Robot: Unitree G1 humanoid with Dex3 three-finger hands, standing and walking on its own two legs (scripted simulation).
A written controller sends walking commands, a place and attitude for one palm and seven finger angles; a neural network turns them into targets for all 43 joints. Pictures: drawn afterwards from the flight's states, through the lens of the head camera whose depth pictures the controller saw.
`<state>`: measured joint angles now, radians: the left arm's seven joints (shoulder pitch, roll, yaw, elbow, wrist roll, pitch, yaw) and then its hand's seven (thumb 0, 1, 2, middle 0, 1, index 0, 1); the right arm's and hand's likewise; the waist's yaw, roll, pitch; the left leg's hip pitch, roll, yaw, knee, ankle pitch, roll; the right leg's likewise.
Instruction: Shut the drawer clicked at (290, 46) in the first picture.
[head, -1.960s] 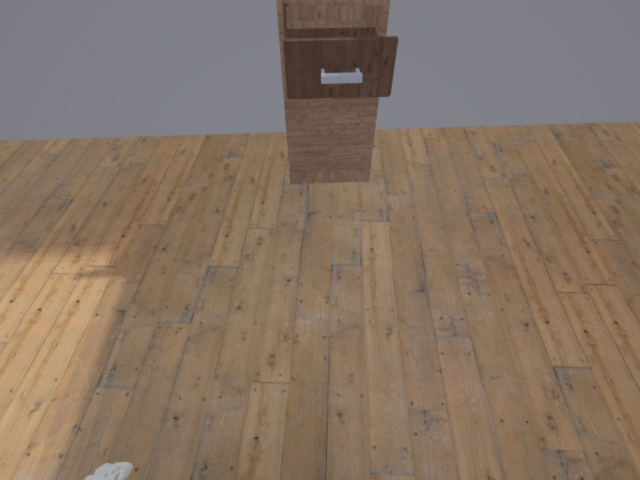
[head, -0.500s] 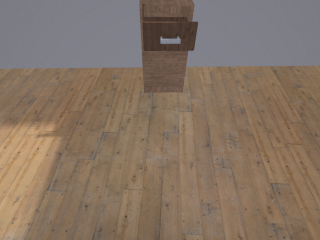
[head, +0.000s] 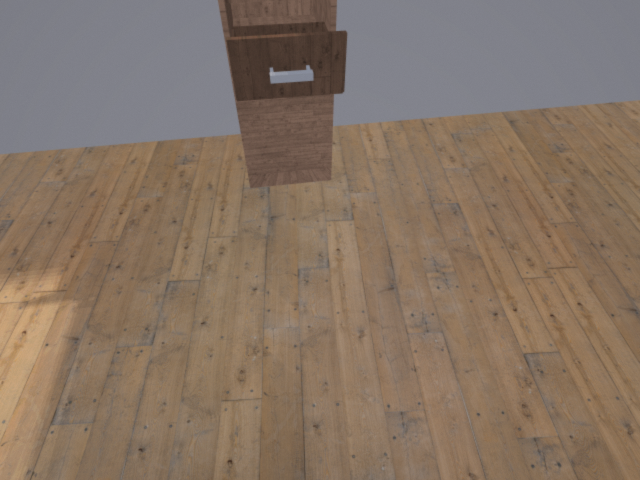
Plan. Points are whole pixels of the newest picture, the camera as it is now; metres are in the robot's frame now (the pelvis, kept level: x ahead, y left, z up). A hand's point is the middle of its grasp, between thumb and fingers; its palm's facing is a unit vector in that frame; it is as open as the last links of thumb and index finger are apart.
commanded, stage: walk to a spot facing it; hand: left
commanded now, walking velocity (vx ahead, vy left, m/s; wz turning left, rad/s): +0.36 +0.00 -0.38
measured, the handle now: (290, 73) +1.17 +0.18 -0.05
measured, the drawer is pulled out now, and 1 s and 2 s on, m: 0.29 0.29 0.29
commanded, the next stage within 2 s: turn to face it in 1.52 s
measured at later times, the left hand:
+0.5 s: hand (169, 417) +0.23 +0.26 -0.17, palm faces -0.15 -0.97 -0.19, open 7.3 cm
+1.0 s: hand (319, 257) +0.56 +0.05 -0.15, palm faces -0.50 -0.85 -0.14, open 7.3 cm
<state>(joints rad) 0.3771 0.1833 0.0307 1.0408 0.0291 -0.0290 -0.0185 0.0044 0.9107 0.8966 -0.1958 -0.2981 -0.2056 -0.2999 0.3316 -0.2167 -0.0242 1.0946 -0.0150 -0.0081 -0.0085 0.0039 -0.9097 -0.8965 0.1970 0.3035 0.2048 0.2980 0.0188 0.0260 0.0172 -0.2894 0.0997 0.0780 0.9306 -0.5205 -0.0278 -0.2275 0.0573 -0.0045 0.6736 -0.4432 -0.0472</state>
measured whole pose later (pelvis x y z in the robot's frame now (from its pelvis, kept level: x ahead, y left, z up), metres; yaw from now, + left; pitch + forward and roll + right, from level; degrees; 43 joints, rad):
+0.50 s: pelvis +0.19 +0.07 +0.01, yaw -14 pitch -2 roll -1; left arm 0.31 0.23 0.08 1.04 0.04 0.00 -0.01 0.01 0.92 0.90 -0.19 -0.30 -0.20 -0.30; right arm 0.19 -0.13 -0.04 0.98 -0.01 -0.09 -0.02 -0.01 -0.93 -0.90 0.20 0.30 0.21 0.30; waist 0.04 -0.06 0.04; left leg -0.29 0.05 0.21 0.55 -0.25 0.07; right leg -0.49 -0.04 -0.02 1.28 -0.31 -0.02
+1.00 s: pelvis +0.36 -0.03 +0.00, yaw -25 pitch -1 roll +0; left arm 0.05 0.16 0.04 0.97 0.03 -0.04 -0.02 0.00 0.91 0.90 -0.19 -0.30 -0.20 -0.30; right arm 0.55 -0.10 -0.02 1.18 -0.01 -0.04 -0.01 0.00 -0.91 -0.90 0.20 0.30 0.20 0.30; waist -0.08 -0.01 0.09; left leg -0.11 0.16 0.27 0.88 -0.51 -0.03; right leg -0.40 -0.02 -0.16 0.63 -0.19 -0.09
